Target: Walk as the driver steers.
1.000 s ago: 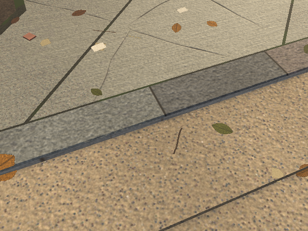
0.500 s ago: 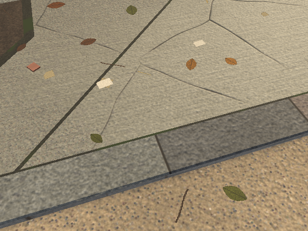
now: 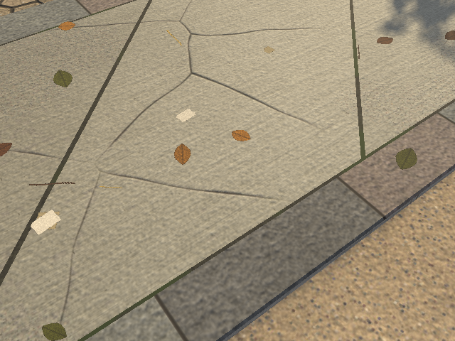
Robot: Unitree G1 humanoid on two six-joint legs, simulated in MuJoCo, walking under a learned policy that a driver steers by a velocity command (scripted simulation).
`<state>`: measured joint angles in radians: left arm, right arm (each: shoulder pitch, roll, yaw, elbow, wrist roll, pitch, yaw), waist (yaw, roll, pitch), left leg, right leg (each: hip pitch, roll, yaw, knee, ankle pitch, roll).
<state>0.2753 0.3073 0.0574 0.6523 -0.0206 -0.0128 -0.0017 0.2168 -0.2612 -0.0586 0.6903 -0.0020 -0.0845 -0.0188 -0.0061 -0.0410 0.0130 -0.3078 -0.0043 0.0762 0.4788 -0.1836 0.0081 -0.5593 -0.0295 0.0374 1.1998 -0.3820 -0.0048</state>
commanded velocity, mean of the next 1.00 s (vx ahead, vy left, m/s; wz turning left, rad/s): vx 0.50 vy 0.00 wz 0.27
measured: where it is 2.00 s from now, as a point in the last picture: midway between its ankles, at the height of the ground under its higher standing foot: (211, 245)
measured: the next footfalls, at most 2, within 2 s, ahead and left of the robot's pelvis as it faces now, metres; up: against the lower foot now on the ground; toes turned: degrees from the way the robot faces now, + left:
right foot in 0.22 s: +0.23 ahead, -0.16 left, +0.00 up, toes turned -5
left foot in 0.72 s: +0.52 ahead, +0.11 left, +0.04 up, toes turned +14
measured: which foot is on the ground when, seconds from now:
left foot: down 0.00-0.24, up 0.26-0.70, down 0.72-1.00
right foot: up 0.00-0.20, down 0.22-0.72, up 0.74-1.00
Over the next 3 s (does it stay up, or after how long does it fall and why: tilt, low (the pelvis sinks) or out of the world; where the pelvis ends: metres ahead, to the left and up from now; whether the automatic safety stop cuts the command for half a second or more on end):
stays up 0.75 0.06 0.04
